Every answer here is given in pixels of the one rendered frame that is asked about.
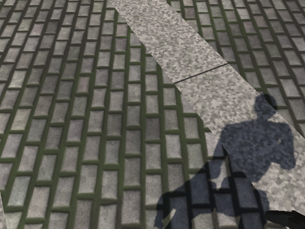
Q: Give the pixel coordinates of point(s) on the right robot hand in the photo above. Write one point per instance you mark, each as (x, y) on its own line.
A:
(293, 220)

